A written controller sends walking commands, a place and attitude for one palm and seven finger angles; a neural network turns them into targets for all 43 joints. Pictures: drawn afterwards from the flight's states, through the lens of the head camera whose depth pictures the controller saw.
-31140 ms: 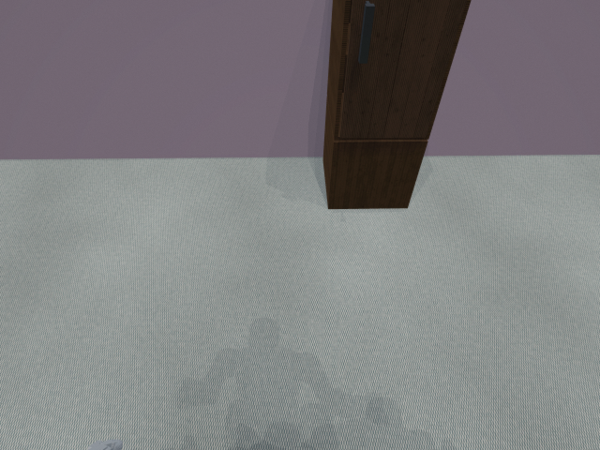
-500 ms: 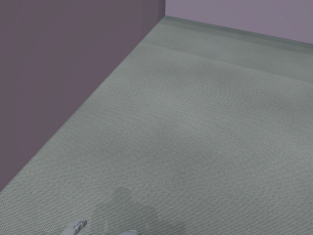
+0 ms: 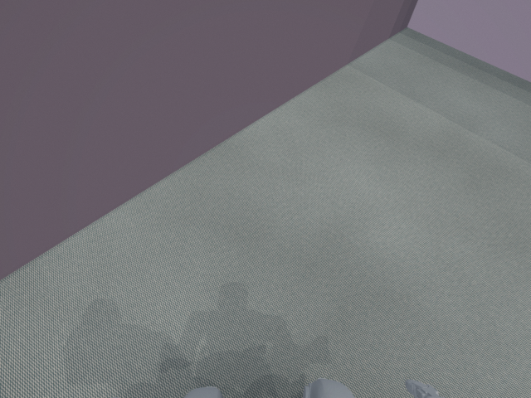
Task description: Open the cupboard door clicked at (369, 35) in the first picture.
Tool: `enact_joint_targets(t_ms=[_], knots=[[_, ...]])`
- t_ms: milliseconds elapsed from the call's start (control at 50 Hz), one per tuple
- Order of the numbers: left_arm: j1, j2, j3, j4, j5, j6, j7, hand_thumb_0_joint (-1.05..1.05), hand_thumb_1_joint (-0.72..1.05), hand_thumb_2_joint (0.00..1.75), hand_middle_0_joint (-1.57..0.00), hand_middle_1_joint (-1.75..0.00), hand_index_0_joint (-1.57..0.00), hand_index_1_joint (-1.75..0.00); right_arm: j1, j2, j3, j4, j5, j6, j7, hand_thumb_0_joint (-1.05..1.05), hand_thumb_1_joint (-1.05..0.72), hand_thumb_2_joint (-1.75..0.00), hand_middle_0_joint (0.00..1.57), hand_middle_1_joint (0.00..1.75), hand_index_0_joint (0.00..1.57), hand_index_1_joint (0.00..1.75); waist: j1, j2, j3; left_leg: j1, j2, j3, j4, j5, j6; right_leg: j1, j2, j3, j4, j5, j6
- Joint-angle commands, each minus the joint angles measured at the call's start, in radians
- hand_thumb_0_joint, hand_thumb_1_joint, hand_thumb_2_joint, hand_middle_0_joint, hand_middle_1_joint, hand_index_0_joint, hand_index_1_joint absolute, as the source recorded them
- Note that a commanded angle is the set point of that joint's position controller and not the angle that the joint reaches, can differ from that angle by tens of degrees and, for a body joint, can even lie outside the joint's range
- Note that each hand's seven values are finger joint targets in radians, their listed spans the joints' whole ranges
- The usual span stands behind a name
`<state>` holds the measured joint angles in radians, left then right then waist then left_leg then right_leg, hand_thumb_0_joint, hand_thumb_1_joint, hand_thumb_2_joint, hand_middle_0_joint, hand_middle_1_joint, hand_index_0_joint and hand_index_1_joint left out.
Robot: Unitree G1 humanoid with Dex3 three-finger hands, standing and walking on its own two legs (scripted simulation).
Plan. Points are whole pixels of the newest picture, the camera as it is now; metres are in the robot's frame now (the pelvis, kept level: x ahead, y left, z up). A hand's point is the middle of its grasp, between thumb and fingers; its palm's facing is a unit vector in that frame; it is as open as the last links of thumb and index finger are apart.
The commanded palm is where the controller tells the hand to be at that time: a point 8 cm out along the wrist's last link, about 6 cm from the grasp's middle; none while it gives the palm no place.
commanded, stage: turn to face it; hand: left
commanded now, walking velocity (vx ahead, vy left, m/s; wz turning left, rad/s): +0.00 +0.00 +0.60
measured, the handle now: out of the picture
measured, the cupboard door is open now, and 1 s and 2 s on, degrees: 54 54 54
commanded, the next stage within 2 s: none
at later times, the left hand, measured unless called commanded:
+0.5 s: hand out of the picture +0.00 +0.16 -0.16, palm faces +0.35 -0.91 -0.22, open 7.3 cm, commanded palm none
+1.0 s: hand out of the picture +0.01 +0.15 -0.14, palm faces +0.56 -0.78 -0.29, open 7.4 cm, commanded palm none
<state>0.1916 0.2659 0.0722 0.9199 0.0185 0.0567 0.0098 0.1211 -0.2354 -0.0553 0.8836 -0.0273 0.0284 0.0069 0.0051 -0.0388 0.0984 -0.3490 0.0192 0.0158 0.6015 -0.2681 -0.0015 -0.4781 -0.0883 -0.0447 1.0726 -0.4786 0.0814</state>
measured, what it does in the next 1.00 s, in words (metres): steps on the spot, turning left: right foot, then left foot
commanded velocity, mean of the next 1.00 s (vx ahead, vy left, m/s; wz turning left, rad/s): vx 0.00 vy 0.00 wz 0.60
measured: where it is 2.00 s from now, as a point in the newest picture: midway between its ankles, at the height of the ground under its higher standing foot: outside the picture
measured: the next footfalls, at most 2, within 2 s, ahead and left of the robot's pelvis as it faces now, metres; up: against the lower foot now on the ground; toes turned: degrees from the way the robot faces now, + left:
right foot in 0.16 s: +0.07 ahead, -0.15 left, +0.00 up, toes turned +3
left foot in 0.54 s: +0.01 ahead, +0.09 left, +0.00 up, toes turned +26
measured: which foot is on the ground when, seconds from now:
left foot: down 0.00-0.16, up 0.18-0.52, down 0.54-0.90, up 0.92-1.00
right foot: up 0.00-0.14, down 0.16-0.52, up 0.54-0.88, down 0.90-1.00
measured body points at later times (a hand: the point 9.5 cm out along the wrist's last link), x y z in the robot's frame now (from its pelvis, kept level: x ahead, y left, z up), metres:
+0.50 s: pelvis +0.02 -0.04 +0.00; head +0.06 -0.02 +0.45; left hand -0.02 +0.21 -0.15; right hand +0.21 -0.25 -0.13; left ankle -0.02 +0.07 -0.71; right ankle +0.03 -0.15 -0.73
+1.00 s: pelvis +0.04 -0.08 +0.00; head +0.09 -0.07 +0.45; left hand -0.02 +0.19 -0.12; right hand +0.24 -0.26 -0.15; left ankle -0.05 +0.03 -0.66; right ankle +0.09 -0.18 -0.73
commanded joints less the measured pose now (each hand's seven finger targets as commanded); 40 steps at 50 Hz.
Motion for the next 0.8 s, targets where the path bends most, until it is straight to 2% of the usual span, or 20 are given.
enact_joint_targets(t_ms=[0,60,100,120,140,160,180,200,220,260,340,400,460,480,500,520,560,620,720,780], knots=[[-0.002,0.048,0.016,-0.101,-0.001,-0.028,-0.007,0.0,0.9,0.9,-0.2,-0.3,-0.2,-0.3,0.011,-0.214,-0.06,-0.062,-0.003,-0.009,-0.011,0.0,-0.9,-0.9,0.2,0.3,0.2,0.3,-0.018,0.205,-0.125,0.054,0.197,-0.247,-0.26,0.148,0.145,0.055,0.032,0.0,-0.166,0.04,-0.006],[0.041,0.046,0.016,-0.103,-0.003,-0.039,-0.004,0.0,0.9,0.9,-0.2,-0.3,-0.2,-0.3,-0.011,-0.216,-0.067,-0.072,-0.003,0.001,-0.009,0.0,-0.9,-0.9,0.2,0.3,0.2,0.3,-0.002,0.219,-0.135,0.019,0.182,-0.289,-0.217,0.151,0.138,0.172,0.072,-0.019,-0.347,0.08,-0.014],[0.127,0.075,0.026,-0.092,-0.002,-0.055,0.002,0.0,0.9,0.9,-0.2,-0.3,-0.2,-0.3,-0.041,-0.187,-0.067,-0.09,0.008,0.004,-0.006,0.0,-0.9,-0.9,0.2,0.3,0.2,0.3,0.049,0.133,-0.163,-0.082,0.117,-0.261,-0.102,0.103,0.086,0.364,0.051,-0.001,-0.607,0.22,-0.024],[0.16,0.161,0.044,-0.092,0.014,-0.068,0.013,0.0,0.9,0.9,-0.2,-0.3,-0.2,-0.3,-0.03,-0.118,-0.059,-0.106,0.019,0.004,0.0,0.0,-0.9,-0.9,0.2,0.3,0.2,0.3,0.063,-0.13,-0.169,-0.256,-0.013,-0.135,0.118,-0.105,0.008,0.485,-0.177,0.253,-0.779,0.192,-0.09],[0.142,0.229,0.048,-0.109,0.018,-0.066,0.016,0.0,0.9,0.9,-0.2,-0.3,-0.2,-0.3,-0.054,-0.093,-0.055,-0.13,0.017,0.002,0.007,0.0,-0.9,-0.9,0.2,0.3,0.2,0.3,0.074,-0.295,-0.139,-0.293,-0.091,-0.034,0.391,-0.358,-0.039,0.397,-0.41,0.455,-0.838,0.301,-0.211],[0.11,0.185,0.04,-0.111,0.011,-0.071,0.024,0.0,0.9,0.9,-0.2,-0.3,-0.2,-0.3,-0.06,-0.122,-0.061,-0.114,0.009,0.01,0.006,0.0,-0.9,-0.9,0.2,0.3,0.2,0.3,0.05,-0.241,-0.124,-0.284,-0.03,-0.096,0.564,-0.332,-0.026,0.332,-0.4,0.409,-0.805,0.374,-0.251],[0.064,0.154,0.032,-0.118,0.008,-0.071,0.026,0.0,0.9,0.9,-0.2,-0.3,-0.2,-0.3,-0.06,-0.107,-0.061,-0.095,0.01,0.017,0.009,0.0,-0.9,-0.9,0.2,0.3,0.2,0.3,0.023,-0.222,-0.096,-0.288,-0.013,-0.089,0.655,-0.275,-0.036,0.302,-0.34,0.346,-0.774,0.433,-0.242],[0.013,0.121,0.019,-0.125,0.006,-0.07,0.026,0.0,0.9,0.9,-0.2,-0.3,-0.2,-0.3,-0.037,-0.104,-0.058,-0.074,0.008,0.022,0.015,0.0,-0.9,-0.9,0.2,0.3,0.2,0.3,-0.006,-0.195,-0.091,-0.276,0.009,-0.074,0.685,-0.209,-0.047,0.301,-0.287,0.215,-0.739,0.507,-0.222],[-0.002,0.101,0.012,-0.132,0.005,-0.071,0.024,0.0,0.9,0.9,-0.2,-0.3,-0.2,-0.3,-0.028,-0.085,-0.051,-0.065,0.009,0.027,0.021,0.0,-0.9,-0.9,0.2,0.3,0.2,0.3,-0.017,-0.167,-0.095,-0.25,0.01,-0.05,0.666,-0.168,-0.057,0.292,-0.244,0.117,-0.723,0.562,-0.198],[0.012,0.099,0.013,-0.129,0.009,-0.074,0.026,0.0,0.9,0.9,-0.2,-0.3,-0.2,-0.3,-0.031,-0.062,-0.043,-0.054,0.014,0.031,0.028,0.0,-0.9,-0.9,0.2,0.3,0.2,0.3,-0.01,-0.158,-0.108,-0.212,0.008,-0.004,0.544,-0.157,-0.067,0.335,-0.226,0.038,-0.711,0.637,-0.179],[0.102,0.124,0.023,-0.088,0.011,-0.075,0.025,0.0,0.9,0.9,-0.2,-0.3,-0.2,-0.3,-0.094,-0.038,-0.029,-0.062,0.018,0.024,0.03,0.0,-0.9,-0.9,0.2,0.3,0.2,0.3,0.042,-0.148,-0.135,-0.166,-0.004,0.059,0.305,-0.19,-0.069,0.464,-0.252,0.002,-0.666,0.795,-0.188],[0.121,0.151,0.038,-0.076,0.013,-0.072,0.024,0.0,0.9,0.9,-0.2,-0.3,-0.2,-0.3,-0.1,-0.034,-0.022,-0.07,0.021,0.014,0.028,0.0,-0.9,-0.9,0.2,0.3,0.2,0.3,0.052,-0.17,-0.149,-0.101,-0.009,0.091,0.151,-0.201,-0.052,0.48,-0.283,-0.015,-0.621,0.848,-0.195],[0.089,0.158,0.044,-0.074,0.004,-0.067,0.016,0.0,0.9,0.9,-0.2,-0.3,-0.2,-0.3,-0.005,-0.066,-0.029,-0.051,0.017,0.004,0.023,0.0,-0.9,-0.9,0.2,0.3,0.2,0.3,-0.006,-0.129,-0.177,0.105,-0.021,0.109,-0.09,-0.018,-0.029,0.376,-0.267,-0.089,-0.499,0.751,-0.129],[0.073,0.139,0.042,-0.085,-0.004,-0.063,0.011,0.0,0.9,0.9,-0.2,-0.3,-0.2,-0.3,0.064,-0.119,-0.044,-0.031,0.012,-0.004,0.021,0.0,-0.9,-0.9,0.2,0.3,0.2,0.3,-0.05,-0.006,-0.213,0.286,0.045,0.041,-0.181,0.151,0.004,0.237,-0.24,-0.13,-0.355,0.624,-0.079],[0.05,0.07,0.027,-0.129,-0.011,-0.056,0.001,0.0,0.9,0.9,-0.2,-0.3,-0.2,-0.3,0.136,-0.243,-0.076,-0.025,0.0,-0.009,0.015,0.0,-0.9,-0.9,0.2,0.3,0.2,0.3,-0.091,0.315,-0.237,0.439,0.338,-0.361,-0.215,0.505,0.157,-0.069,-0.081,-0.166,-0.112,0.001,0.006],[-0.028,0.062,0.012,-0.17,0.001,-0.043,0.006,0.0,0.9,0.9,-0.2,-0.3,-0.2,-0.3,0.197,-0.287,-0.082,-0.005,0.005,0.001,0.007,0.0,-0.9,-0.9,0.2,0.3,0.2,0.3,-0.116,0.297,-0.214,0.377,0.449,-0.425,-0.232,0.593,0.263,-0.144,-0.045,-0.053,0.022,-0.213,0.003],[-0.088,0.06,0.017,-0.151,0.001,-0.036,0.012,0.0,0.9,0.9,-0.2,-0.3,-0.2,-0.3,0.138,-0.239,-0.071,-0.021,0.002,-0.006,-0.015,0.0,-0.9,-0.9,0.2,0.3,0.2,0.3,-0.09,0.262,-0.156,0.251,0.348,-0.381,-0.248,0.422,0.231,-0.161,-0.045,0.035,0.102,-0.092,0.002],[-0.016,0.061,0.022,-0.098,0.002,-0.027,-0.004,0.0,0.9,0.9,-0.2,-0.3,-0.2,-0.3,0.029,-0.192,-0.05,-0.044,0.003,-0.016,-0.02,0.0,-0.9,-0.9,0.2,0.3,0.2,0.3,-0.016,0.207,-0.126,0.176,0.222,-0.232,-0.263,0.364,0.156,-0.09,-0.024,0.042,0.065,0.063,0.006],[-0.04,0.047,0.016,-0.114,-0.003,-0.027,-0.003,0.0,0.9,0.9,-0.2,-0.3,-0.2,-0.3,0.051,-0.2,-0.058,-0.041,-0.001,-0.011,-0.014,0.0,-0.9,-0.9,0.2,0.3,0.2,0.3,-0.027,0.173,-0.129,0.139,0.201,-0.271,-0.263,0.257,0.159,0.016,0.023,0.018,-0.154,0.047,0.002],[-0.025,0.042,0.014,-0.125,-0.006,-0.034,-0.002,0.0,0.9,0.9,-0.2,-0.3,-0.2,-0.3,0.038,-0.203,-0.065,-0.047,-0.003,-0.004,-0.011,0.0,-0.9,-0.9,0.2,0.3,0.2,0.3,-0.022,0.224,-0.143,0.106,0.184,-0.308,-0.235,0.258,0.151,0.114,0.062,0.002,-0.306,0.048,-0.009]])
